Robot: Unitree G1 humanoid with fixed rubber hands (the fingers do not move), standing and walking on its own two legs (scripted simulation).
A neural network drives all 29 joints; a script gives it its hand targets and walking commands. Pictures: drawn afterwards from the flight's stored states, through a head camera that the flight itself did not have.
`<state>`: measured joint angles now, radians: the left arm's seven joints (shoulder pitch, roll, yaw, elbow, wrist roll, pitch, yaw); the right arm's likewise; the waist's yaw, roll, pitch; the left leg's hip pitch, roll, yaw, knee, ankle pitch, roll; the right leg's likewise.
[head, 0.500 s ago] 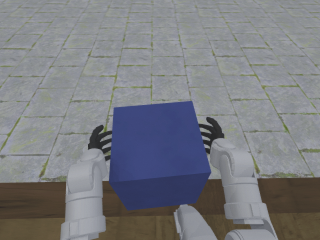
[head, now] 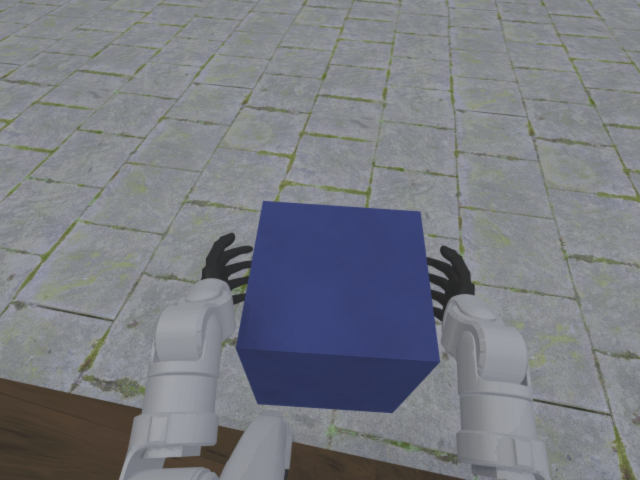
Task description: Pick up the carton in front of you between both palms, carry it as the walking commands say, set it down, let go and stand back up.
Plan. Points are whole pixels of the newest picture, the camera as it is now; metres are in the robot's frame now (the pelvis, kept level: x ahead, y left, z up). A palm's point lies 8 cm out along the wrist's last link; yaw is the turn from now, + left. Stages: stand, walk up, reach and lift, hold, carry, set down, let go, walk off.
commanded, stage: carry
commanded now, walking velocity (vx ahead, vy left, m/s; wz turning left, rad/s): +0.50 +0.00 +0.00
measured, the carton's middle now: (332, 315) +0.33 +0.02 -0.02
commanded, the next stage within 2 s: none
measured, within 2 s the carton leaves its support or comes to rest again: neither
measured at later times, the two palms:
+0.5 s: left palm (273, 192) +0.70 +0.18 -0.14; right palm (404, 192) +0.70 -0.12 -0.12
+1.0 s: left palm (283, 123) +1.09 +0.22 -0.21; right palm (379, 126) +1.09 -0.08 -0.21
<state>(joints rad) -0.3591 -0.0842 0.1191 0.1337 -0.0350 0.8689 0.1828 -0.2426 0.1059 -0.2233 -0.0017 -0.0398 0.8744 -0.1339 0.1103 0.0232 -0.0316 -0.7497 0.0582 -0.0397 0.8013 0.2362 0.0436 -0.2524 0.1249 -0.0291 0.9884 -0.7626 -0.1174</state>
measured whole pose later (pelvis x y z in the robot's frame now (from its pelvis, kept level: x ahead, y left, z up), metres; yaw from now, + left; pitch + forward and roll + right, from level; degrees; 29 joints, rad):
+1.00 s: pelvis +0.78 +0.06 -0.28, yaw +0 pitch +4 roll +0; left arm -0.28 -0.09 0.14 -0.08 -0.01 0.87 0.16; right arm -0.25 0.12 -0.17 -0.10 -0.03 0.86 -0.13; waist 0.02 -0.01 -0.01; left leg -0.54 0.02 0.14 0.51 -0.04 0.07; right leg -0.12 0.00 -0.09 0.68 -0.49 -0.02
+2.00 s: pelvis +1.38 +0.04 -0.26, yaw +1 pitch +3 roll +0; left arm -0.04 -0.13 0.04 -0.49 0.07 1.23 0.12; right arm -0.02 0.13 -0.05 -0.52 -0.08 1.24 -0.11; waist 0.02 -0.01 -0.15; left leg -0.49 0.08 0.20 0.48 -0.10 0.01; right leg 0.07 -0.04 -0.18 0.28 -0.38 0.02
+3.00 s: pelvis +1.88 +0.04 -0.25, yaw +1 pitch +3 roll +0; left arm -0.05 -0.13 0.06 -0.47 0.09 1.23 0.11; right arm -0.05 0.13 -0.05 -0.47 -0.08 1.23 -0.11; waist 0.00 -0.02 -0.13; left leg -0.29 0.07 0.18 0.48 -0.22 0.01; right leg -0.19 -0.06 -0.19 0.47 -0.32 0.00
